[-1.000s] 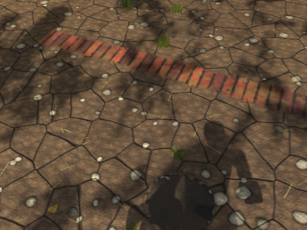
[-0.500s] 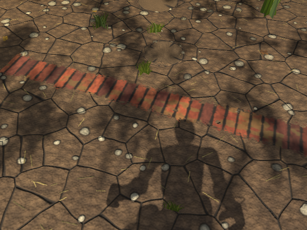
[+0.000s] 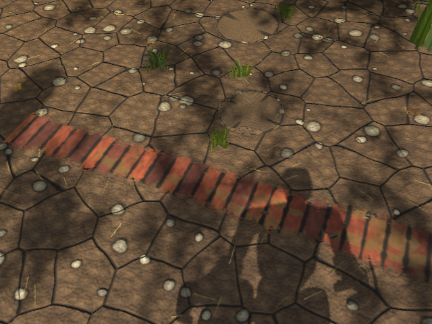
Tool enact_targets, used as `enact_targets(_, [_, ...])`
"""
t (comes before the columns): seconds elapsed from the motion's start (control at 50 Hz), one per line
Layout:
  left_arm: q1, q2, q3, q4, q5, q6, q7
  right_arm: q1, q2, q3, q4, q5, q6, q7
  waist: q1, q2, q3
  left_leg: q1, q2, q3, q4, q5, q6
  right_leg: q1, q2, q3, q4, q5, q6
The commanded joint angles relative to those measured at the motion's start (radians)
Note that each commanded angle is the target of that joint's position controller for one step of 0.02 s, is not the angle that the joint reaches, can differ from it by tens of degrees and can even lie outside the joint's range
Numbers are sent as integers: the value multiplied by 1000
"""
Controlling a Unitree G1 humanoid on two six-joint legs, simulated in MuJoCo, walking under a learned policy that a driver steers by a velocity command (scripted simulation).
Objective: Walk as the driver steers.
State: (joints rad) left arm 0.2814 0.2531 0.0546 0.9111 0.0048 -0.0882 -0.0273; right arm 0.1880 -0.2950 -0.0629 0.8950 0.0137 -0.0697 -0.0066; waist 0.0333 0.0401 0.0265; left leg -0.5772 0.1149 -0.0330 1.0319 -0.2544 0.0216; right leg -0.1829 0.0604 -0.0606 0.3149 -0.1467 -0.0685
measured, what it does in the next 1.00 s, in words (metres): walks ahead, turning right: left foot, then right foot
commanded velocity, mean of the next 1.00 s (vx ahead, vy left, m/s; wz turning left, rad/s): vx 0.48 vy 0.00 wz -0.29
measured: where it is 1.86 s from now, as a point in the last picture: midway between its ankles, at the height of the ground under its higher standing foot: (248, 268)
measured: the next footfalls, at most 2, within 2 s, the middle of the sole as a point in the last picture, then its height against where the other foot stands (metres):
left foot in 0.32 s outside the picture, level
right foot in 0.86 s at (278, 287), level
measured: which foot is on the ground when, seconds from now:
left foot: up 0.00-0.30, down 0.32-0.86, up 0.88-1.00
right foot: down 0.00-0.32, up 0.34-0.84, down 0.86-1.00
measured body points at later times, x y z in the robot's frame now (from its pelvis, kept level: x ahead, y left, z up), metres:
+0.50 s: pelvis +0.28 +0.07 +0.00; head +0.31 +0.08 +0.45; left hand +0.36 +0.35 -0.14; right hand +0.35 -0.21 -0.12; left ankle +0.32 +0.16 -0.75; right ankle +0.25 -0.09 -0.66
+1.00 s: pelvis +0.54 -0.03 -0.01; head +0.58 -0.05 +0.43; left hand +0.75 +0.19 -0.12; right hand +0.54 -0.33 -0.14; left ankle +0.49 +0.15 -0.64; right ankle +0.57 -0.11 -0.75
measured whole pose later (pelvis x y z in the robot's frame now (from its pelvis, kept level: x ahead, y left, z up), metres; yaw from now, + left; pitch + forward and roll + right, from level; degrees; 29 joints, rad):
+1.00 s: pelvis +0.54 -0.03 -0.01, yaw -20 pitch +1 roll +1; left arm 0.15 0.27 0.08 0.80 0.00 -0.05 -0.03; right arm 0.16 -0.29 -0.07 0.90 0.02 -0.09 -0.01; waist 0.00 0.02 0.08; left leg -0.41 0.07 0.00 1.23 -0.45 -0.02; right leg -0.36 0.06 -0.04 0.51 -0.13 -0.11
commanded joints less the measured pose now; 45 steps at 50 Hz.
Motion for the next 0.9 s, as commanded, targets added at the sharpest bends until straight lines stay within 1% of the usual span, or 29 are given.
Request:
enact_targets(0.02, [-24, 155, 32, -47, -3, -17, 15, -13, -50, -12, -54, -11, 2, -2, -27, -88, -4, -99, 43, -27, -127, 145, -26, 45, -283, 223, -205, 163, -167])
enact_targets(0.1, [28, 164, 32, -18, -12, -9, 27, -141, -24, -1, -85, -7, -8, 10, 12, -94, 24, -53, 3, 14, -365, 341, -29, 49, -237, 128, -217, 164, -128])
enact_targets(0.16, [89, 169, 34, 17, -19, 1, 30, -229, -22, 6, -111, 1, -13, 24, 43, -92, 48, -49, -19, 26, -458, 364, -23, 117, -261, 120, -202, 156, -127])
enact_targets(0.2, [113, 173, 37, 36, -22, 13, 32, -270, -30, 7, -131, 5, -18, 35, 46, -94, 60, -70, -26, 18, -500, 323, -6, 194, -295, 126, -169, 183, -121])
enact_targets(0.24, [109, 184, 43, 44, -25, 23, 37, -269, -49, 3, -141, 5, -24, 46, 26, -104, 52, -52, -36, 17, -528, 253, 19, 256, -325, 135, -121, 255, -107])
enact_targets(0.26, [106, 189, 46, 46, -26, 28, 38, -244, -64, -3, -137, 4, -27, 47, 7, -112, 37, 5, -50, 24, -539, 214, 30, 264, -329, 147, -82, 329, -98])
enact_targets(0.28, [87, 195, 47, 43, -28, 33, 39, -177, -87, -16, -122, 3, -30, 45, -38, -125, -2, 115, -79, 46, -555, 186, 45, 258, -316, 144, -5, 474, -86])
enact_targets(0.3, [71, 179, 40, 38, -26, 38, 39, -26, -128, -40, -75, 0, -31, 38, -112, -112, -90, 324, -101, 65, -574, 202, 71, 210, -265, 116, 158, 564, -62])
enact_targets(0.32, [69, 142, 22, 12, -12, 38, 39, 163, -196, -62, -34, -16, -32, 27, -179, -43, -241, 643, 33, -71, -526, 218, 125, 19, -203, 80, 434, 376, -29])
enact_targets(0.34, [198, 9, -15, 4, -10, 20, 31, 245, -276, -83, -8, -18, -23, 25, -131, 212, -386, 1008, 283, -514, -606, 16, 272, -392, -24, 40, 808, -196, 46])
enact_targets(0.36, [151, 94, 4, 19, -29, 2, 30, 241, -174, -53, -14, -11, -23, 24, -162, 171, -394, 975, 293, -642, -711, -107, 259, -490, -38, 186, 945, -437, 37])
enact_targets(0.38, [67, 161, 27, -10, -57, -7, 29, 159, -131, -38, -24, -10, -26, 21, -149, 127, -236, 844, 266, -491, -737, -118, 206, -561, -89, 190, 985, -371, 21])
enact_targets(0.4, [19, 158, 28, -21, -60, -7, 35, 80, -102, -29, -38, -13, -30, 19, -118, 73, -152, 704, 232, -371, -767, -64, 177, -542, -143, 164, 955, -281, 18])
enact_targets(0.42, [-11, 147, 35, -21, -46, 1, 42, 23, -60, -18, -38, -18, -35, 23, -95, 36, -72, 578, 184, -266, -812, 2, 147, -507, -170, 160, 897, -215, 16])
enact_targets(0.44, [28, 124, 39, -15, -44, 14, 44, -9, -52, -15, -36, -28, -41, 22, -53, 92, -62, 502, 172, -197, -842, 51, 142, -439, -199, 170, 865, -162, 20])
enact_targets(0.46, [48, 100, 37, -6, -42, 28, 42, -25, -39, -14, -31, -30, -45, 24, -39, 87, -47, 451, 155, -148, -869, 86, 142, -397, -209, 169, 850, -142, 24])
enact_targets(0.48, [53, 80, 37, -7, -43, 40, 40, -27, -40, -16, -24, -29, -49, 23, -28, 78, -33, 424, 150, -100, -888, 121, 147, -392, -212, 166, 837, -126, 28])
enact_targets(0.52, [16, 73, 40, -28, -40, 57, 42, -24, -63, -23, -13, -32, -54, 15, -20, 42, -2, 412, 150, -27, -913, 188, 155, -445, -216, 170, 795, -61, 37])
enact_targets(0.58, [-49, 68, 42, -57, -30, 57, 34, 6, -85, -30, 3, -35, -50, -1, -32, 18, 20, 448, 141, 65, -927, 256, 151, -505, -209, 173, 650, 86, 50])
enact_targets(0.64, [-143, 51, 32, -90, -25, 49, 13, 22, -104, -34, 6, -29, -41, -13, -59, 2, 42, 469, 126, 155, -937, 287, 134, -481, -195, 106, 484, 199, 49])
enact_targets(0.7, [-246, 38, 21, -138, -23, 48, -6, 83, -124, -41, 25, -17, -25, -19, -98, -19, 76, 563, 153, 199, -918, 329, 132, -510, -183, 59, 384, 200, 34])
enact_targets(0.74, [-287, 41, 19, -170, -25, 50, -19, 112, -134, -47, 35, -8, -9, -19, -104, -14, 86, 646, 176, 220, -876, 400, 124, -532, -170, 33, 344, 144, 17])
enact_targets(0.76, [-293, 48, 21, -184, -26, 51, -25, 112, -141, -50, 35, -3, 0, -19, -96, -6, 83, 677, 185, 232, -842, 479, 117, -521, -158, 17, 331, 102, 4])
enact_targets(0.8, [-254, 80, 36, -197, -27, 56, -33, 88, -170, -59, 24, 5, 14, -23, -52, 31, 32, 710, 188, 260, -723, 805, 96, -414, -99, -40, 327, 4, -32])
enact_targets(0.82, [-187, 106, 51, -189, -30, 59, -33, 74, -183, -63, 17, 9, 22, -26, -7, 50, -14, 709, 184, 270, -611, 952, 85, -318, -60, -66, 333, -46, -55])
enact_targets(0.84, [-57, 148, 75, -161, -34, 60, -29, 52, -190, -63, 9, 12, 29, -27, 70, 44, -81, 665, 158, 287, -432, 997, 63, -143, -17, -80, 288, -29, -86])
enact_targets(0.86, [100, 217, 110, -121, -29, 64, -11, 50, -176, -55, 0, 6, 28, -28, 145, -13, -159, 487, 112, 289, -168, 818, 15, 136, -27, 8, 212, 54, -127])
enact_targets(0.88, [113, 330, 128, -113, -21, 65, 10, 123, -37, -15, -47, -37, 8, -17, 48, -282, -231, 53, -66, 267, 215, -53, -59, 470, -296, 483, 183, 162, -277])
enact_targets(0.9, [101, 296, 105, -155, -6, 50, 6, 117, -54, -5, -53, -11, -33, -3, 51, -229, -411, -70, -168, 22, 407, -398, -70, 570, -454, 845, 42, 283, -398])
